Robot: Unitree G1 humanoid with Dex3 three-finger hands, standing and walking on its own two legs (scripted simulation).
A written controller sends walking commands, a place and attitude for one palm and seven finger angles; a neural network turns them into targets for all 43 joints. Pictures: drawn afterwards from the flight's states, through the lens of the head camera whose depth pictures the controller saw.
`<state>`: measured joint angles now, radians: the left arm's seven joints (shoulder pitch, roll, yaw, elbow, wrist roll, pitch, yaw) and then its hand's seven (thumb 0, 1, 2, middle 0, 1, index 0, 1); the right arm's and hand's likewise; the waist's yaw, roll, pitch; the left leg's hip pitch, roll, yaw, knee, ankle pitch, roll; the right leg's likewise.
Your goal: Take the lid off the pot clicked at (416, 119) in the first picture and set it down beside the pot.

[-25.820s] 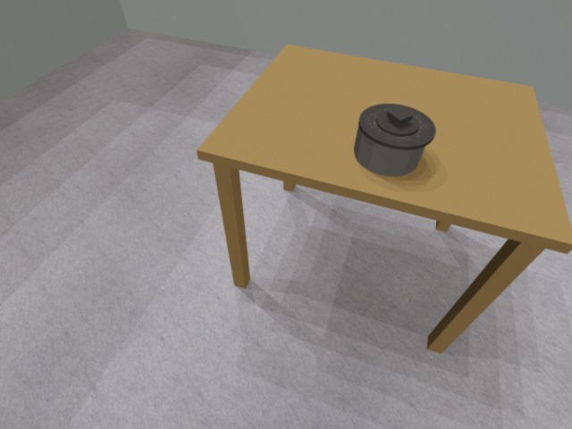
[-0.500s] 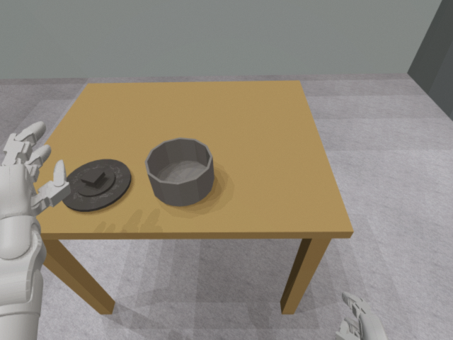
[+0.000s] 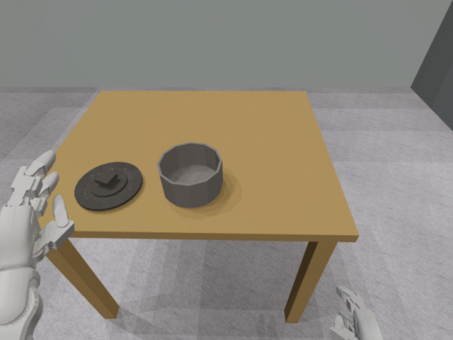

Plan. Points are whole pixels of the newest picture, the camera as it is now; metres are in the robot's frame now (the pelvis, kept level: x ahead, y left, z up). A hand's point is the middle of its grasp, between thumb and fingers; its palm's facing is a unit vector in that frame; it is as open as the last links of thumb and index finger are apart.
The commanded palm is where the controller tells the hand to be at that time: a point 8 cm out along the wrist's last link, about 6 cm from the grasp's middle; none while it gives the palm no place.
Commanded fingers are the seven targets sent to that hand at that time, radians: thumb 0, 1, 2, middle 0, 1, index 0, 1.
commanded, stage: draw the hand back to the body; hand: left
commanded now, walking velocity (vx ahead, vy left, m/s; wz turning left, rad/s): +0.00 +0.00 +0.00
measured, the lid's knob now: (106, 178) +0.49 +0.39 -0.04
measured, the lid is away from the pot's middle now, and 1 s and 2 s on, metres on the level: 0.23 0.23 0.23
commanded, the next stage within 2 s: step back with the hand held close in 0.36 s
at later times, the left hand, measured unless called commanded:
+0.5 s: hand (50, 258) +0.17 +0.25 +0.16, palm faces +0.38 -0.85 -0.36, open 7.4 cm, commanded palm +0.12 +0.29 +0.17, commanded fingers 0.00 0.90 0.90 -0.20 -0.30 -0.20 -0.30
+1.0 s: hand (22, 283) +0.13 +0.27 +0.15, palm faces +0.32 -0.82 -0.48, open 7.4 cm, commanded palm +0.08 +0.31 +0.17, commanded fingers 0.00 0.90 0.90 -0.20 -0.30 -0.20 -0.30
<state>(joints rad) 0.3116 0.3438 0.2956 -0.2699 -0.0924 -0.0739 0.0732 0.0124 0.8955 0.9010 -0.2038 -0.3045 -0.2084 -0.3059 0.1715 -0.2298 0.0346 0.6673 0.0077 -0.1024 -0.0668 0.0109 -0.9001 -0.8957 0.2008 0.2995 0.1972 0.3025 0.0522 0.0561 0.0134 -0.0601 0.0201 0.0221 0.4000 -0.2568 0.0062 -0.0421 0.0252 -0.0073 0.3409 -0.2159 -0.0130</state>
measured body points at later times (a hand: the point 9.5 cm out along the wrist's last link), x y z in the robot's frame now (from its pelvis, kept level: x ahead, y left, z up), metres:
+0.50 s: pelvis -0.01 +0.01 +0.00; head -0.04 +0.00 +0.45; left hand +0.14 +0.29 +0.18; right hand +0.19 -0.19 -0.07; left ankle -0.02 +0.11 -0.75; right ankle -0.01 -0.11 -0.75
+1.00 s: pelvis -0.05 +0.03 -0.01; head -0.04 +0.04 +0.44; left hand +0.11 +0.31 +0.18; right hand +0.12 -0.20 -0.08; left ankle -0.02 +0.11 -0.75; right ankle -0.01 -0.11 -0.74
